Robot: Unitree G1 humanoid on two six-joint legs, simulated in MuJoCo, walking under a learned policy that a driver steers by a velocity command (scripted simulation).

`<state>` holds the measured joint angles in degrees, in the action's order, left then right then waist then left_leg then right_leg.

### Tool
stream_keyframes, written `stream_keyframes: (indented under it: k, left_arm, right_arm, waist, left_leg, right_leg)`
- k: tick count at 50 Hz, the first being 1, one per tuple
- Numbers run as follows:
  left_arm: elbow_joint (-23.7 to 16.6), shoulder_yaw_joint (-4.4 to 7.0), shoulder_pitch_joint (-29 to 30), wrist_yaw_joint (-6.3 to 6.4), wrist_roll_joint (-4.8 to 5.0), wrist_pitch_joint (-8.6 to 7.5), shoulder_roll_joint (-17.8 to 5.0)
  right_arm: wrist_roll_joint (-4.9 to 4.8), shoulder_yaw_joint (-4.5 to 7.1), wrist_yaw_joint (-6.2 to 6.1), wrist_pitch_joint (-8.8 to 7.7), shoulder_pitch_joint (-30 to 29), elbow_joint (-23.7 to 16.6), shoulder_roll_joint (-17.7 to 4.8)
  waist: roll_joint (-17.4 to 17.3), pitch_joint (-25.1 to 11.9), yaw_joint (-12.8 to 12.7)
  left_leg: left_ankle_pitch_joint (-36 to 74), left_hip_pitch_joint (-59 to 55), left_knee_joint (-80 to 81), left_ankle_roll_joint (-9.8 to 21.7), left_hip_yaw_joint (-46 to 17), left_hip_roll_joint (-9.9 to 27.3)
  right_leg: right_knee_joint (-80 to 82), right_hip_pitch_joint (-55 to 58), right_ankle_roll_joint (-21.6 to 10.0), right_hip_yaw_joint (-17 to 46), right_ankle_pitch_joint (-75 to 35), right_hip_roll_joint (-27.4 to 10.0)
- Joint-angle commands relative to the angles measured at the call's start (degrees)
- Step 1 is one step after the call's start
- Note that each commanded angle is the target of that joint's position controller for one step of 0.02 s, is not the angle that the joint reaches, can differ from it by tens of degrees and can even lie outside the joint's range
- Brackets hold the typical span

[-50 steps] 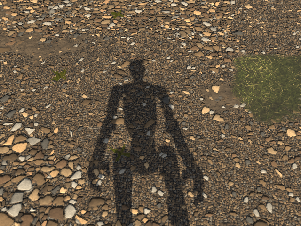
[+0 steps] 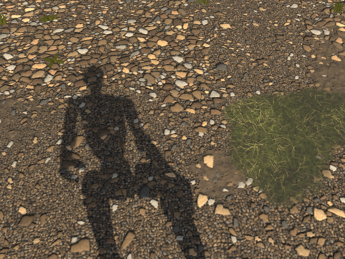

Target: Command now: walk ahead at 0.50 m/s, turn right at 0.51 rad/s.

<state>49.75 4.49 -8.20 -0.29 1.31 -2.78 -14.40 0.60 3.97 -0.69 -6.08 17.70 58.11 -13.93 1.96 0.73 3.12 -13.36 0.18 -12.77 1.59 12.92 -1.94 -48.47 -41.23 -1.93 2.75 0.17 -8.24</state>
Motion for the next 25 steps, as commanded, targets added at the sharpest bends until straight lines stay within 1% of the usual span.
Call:
stream_keyframes:
  k: [1,3,4,5,6,7,8,9,10,11,12,13,14,15,16,17,19,20,23,25]
  left_arm:
    - [-5.2,-0.63,5.7,-1.44,-0.2,-0.52,-0.8]
    - [-7.2,-0.71,8.3,-2.22,-0.07,-0.4,-1.2]
    - [-8.2,-0.58,8.8,-2.61,0.02,-0.32,-1.7]
    - [-8.9,-0.22,8.2,-2.92,0.09,-0.23,-2.6]
    - [-9.1,0.41,6.2,-3.1,0.11,-0.08,-3.9]
    - [-8.4,1.48,1.1,-3.16,0.27,0.02,-5.8]
    - [-6.3,3.3,-8.0,-2.79,0.44,0.02,-8.9]
    - [-4.4,5.6,-17.0,-1.44,0.38,0.5,-14.7]
    - [-5.0,6.06,-14.9,-1.29,0.32,-0.02,-20.3]
    - [-6.4,4.61,-17.4,-1.67,-0.52,-0.81,-15.7]
    - [-6.0,3.66,-15.3,-1.74,-0.9,-1.51,-12.1]
    - [-6.9,3.0,-11.3,-1.63,-0.43,-1.86,-10.0]
    - [-8.2,2.41,-6.7,-1.56,-0.58,-1.89,-8.1]
    - [-9.3,1.81,-4.3,-1.36,-1.12,-1.94,-6.7]
    - [-9.7,1.76,-3.9,-1.15,-1.2,-2.01,-6.9]
    - [-9.6,1.9,-4.5,-0.85,-0.92,-2.18,-7.7]
    - [-9.4,2.34,-6.6,0.01,-0.53,-2.31,-9.5]
    - [-9.2,2.48,-7.7,0.45,-0.41,-2.21,-10.0]
    - [-9.0,2.49,-10.0,1.12,-0.14,-1.66,-10.0]
    - [-8.7,2.55,-11.4,1.14,-0.12,-1.47,-10.2]
  right_arm:
    - [-0.7,1.71,-0.76,-0.18,-1.3,-3.7,-9.4]
    - [-1.27,2.05,-0.75,0.74,0.5,-3.4,-10.1]
    - [-1.51,2.26,-0.73,1.23,0.6,-3.5,-10.6]
    - [-1.65,2.49,-0.75,1.64,-0.1,-3.9,-11.3]
    - [-1.75,2.77,-0.87,2.05,-1.1,-4.5,-12.2]
    - [-1.84,2.95,-0.96,2.58,-2.2,-5.0,-12.9]
    - [-2.03,2.73,-1.01,2.98,-3.4,-5.6,-12.7]
    - [-0.94,1.96,-1.05,2.64,-2.6,-6.9,-10.9]
    - [0.6,-0.7,-0.16,0.79,2.4,-10.0,-1.5]
    - [-2.13,-0.08,0.68,-1.86,-3.7,-11.4,-6.5]
    - [-3.91,0.46,1.07,-3.03,-8.3,-12.7,-8.3]
    - [-3.01,0.29,0.8,-3.53,-8.8,-12.3,-8.1]
    - [-1.53,0.83,0.37,-3.32,-8.4,-11.5,-8.6]
    - [-1.17,1.36,0.37,-2.43,-7.1,-11.3,-9.2]
    - [-0.95,1.53,0.44,-1.53,-6.7,-11.6,-8.9]
    - [-0.51,1.44,0.4,-0.83,-6.9,-12.0,-8.0]
    - [0.24,1.11,0.11,-0.03,-10.0,-13.4,-6.6]
    - [0.32,0.94,0.03,0.08,-12.4,-14.3,-6.3]
    - [-0.04,0.3,0.46,-0.22,-18.6,-16.2,-5.0]
    - [-0.55,0.05,0.94,-0.52,-21.8,-17.5,-4.9]
  waist:
    - [-3.0,4.8,0.2]
    - [-3.4,5.4,0.8]
    - [-3.9,5.3,0.5]
    - [-4.8,4.3,-0.6]
    - [-6.2,2.2,-2.2]
    - [-6.9,-1.1,-5.4]
    - [-5.9,-5.9,-10.5]
    - [0.9,-11.3,-13.4]
    - [14.1,-16.0,-5.4]
    - [7.5,-21.5,-9.6]
    - [5.1,-13.7,-9.7]
    - [0.3,-9.4,-7.4]
    - [-1.7,-6.8,-4.8]
    - [-1.3,-6.0,-2.8]
    - [-1.1,-5.6,-1.9]
    - [-1.3,-5.0,-1.6]
    - [-1.4,-3.4,-2.0]
    - [-1.0,-2.5,-2.7]
    - [1.7,-1.1,-5.1]
    - [2.9,-0.5,-6.5]
  left_leg:
    - [15.6,2.9,5.5,8.0,-3.5,17.1]
    - [18.1,-2.1,3.1,7.3,-2.7,18.6]
    - [21.7,-4.1,1.2,6.8,-2.1,19.3]
    - [29.6,-5.3,-1.7,6.1,-1.2,19.6]
    - [39.9,-6.0,-6.3,5.3,-0.3,19.6]
    - [48.6,-5.5,-14.4,4.5,0.7,18.9]
    - [49.8,-1.5,-26.7,2.6,2.2,16.7]
    - [32.7,12.7,-45.3,-0.5,2.5,14.0]
    - [-19.3,37.4,-64.2,-3.7,-5.2,1.3]
    - [-20.6,43.9,-69.8,-2.3,-17.6,0.8]
    - [-15.1,49.2,-68.7,-0.6,-17.8,3.6]
    - [-9.8,47.0,-64.0,0.3,-17.8,6.4]
    - [-6.8,42.1,-58.9,0.1,-17.8,8.3]
    - [-5.2,37.6,-56.0,-0.1,-18.2,9.6]
    - [-4.4,35.5,-53.6,-0.8,-18.0,9.7]
    - [-3.6,34.9,-51.1,-1.8,-17.4,9.5]
    - [1.1,35.8,-44.5,-3.6,-16.4,8.5]
    - [4.4,36.7,-40.1,-4.3,-16.2,7.9]
    - [15.2,34.3,-26.3,-4.5,-15.8,5.0]
    - [19.0,31.9,-20.6,-4.2,-15.3,3.5]
  right_leg:
    - [6.7,0.9,-0.4,-3.2,-3.0,0.5]
    - [9.4,-0.4,-1.4,-4.6,0.7,1.2]
    - [10.3,0.0,-2.2,-5.5,3.4,2.0]
    - [10.9,2.4,-3.2,-6.9,6.3,3.4]
    - [10.9,6.6,-4.3,-8.8,9.2,5.6]
    - [11.3,13.6,-5.7,-10.4,11.2,8.3]
    - [15.2,26.5,-7.8,-11.0,7.9,11.4]
    - [17.2,43.8,-11.2,1.3,8.4,5.1]
    - [24.6,60.1,-21.5,35.4,16.9,-8.6]
    - [32.5,63.6,-22.6,45.8,20.2,-11.5]
    - [32.4,59.8,-19.6,37.2,15.2,-10.1]
    - [31.7,51.3,-17.4,29.0,9.2,-7.4]
    - [31.9,42.6,-15.7,23.0,3.0,-5.1]
    - [33.1,37.3,-15.0,19.7,-1.1,-3.5]
    - [34.2,34.5,-15.1,18.6,-3.2,-2.9]
    - [34.8,32.5,-15.4,17.1,-5.9,-2.4]
    - [35.8,30.1,-15.2,14.0,-8.4,-1.0]
    - [35.9,29.8,-14.7,13.1,-8.0,-0.3]
    - [35.1,28.5,-11.9,10.8,-2.5,2.6]
    - [34.7,28.1,-10.6,11.6,1.0,2.8]
